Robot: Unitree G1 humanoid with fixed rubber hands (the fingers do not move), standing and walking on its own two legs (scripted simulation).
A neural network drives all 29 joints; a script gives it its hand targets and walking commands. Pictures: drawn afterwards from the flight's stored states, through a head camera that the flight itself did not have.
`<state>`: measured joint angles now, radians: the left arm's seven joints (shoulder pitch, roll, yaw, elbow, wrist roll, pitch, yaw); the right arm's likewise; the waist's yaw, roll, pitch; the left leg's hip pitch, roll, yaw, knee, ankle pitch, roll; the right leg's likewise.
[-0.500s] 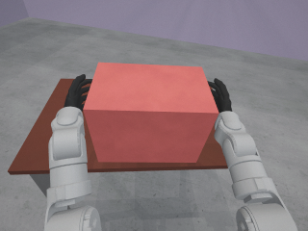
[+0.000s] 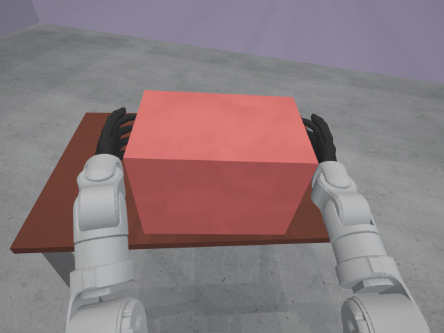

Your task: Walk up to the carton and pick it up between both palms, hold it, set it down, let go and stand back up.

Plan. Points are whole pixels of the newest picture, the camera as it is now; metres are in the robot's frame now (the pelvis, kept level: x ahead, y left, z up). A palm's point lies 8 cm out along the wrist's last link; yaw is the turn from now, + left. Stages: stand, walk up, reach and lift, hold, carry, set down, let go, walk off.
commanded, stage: hold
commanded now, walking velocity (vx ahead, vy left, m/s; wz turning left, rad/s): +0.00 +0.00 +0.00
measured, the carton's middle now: (217, 165) +0.38 +0.00 +0.13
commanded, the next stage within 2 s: none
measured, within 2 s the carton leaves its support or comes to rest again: neither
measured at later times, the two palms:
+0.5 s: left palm (106, 157) +0.35 +0.19 +0.18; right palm (320, 160) +0.35 -0.17 +0.17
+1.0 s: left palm (105, 154) +0.36 +0.19 +0.19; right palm (319, 157) +0.35 -0.17 +0.18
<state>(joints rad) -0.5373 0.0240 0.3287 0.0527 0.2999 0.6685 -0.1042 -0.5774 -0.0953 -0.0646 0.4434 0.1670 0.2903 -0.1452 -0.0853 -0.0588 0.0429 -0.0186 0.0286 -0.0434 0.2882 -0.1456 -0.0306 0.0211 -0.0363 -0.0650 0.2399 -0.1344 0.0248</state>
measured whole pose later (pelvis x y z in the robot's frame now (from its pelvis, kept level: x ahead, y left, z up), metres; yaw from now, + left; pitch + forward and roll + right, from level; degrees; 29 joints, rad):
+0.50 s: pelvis +0.00 +0.00 +0.00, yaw +0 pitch -8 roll -1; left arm -0.53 0.03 0.33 0.05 0.31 0.68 -0.11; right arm -0.57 -0.09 -0.06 0.44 0.17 0.31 -0.15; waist -0.08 -0.06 0.05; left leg 0.00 0.03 -0.04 0.28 -0.14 -0.03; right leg 0.04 -0.04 -0.06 0.23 -0.13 0.03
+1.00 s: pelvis +0.00 +0.00 +0.00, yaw +0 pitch -8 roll -1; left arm -0.57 0.04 0.35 0.09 0.32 0.67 -0.13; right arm -0.61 -0.08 -0.07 0.47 0.15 0.30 -0.16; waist -0.08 -0.06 0.05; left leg -0.01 0.03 -0.05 0.28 -0.14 -0.03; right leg 0.03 -0.04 -0.07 0.24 -0.13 0.02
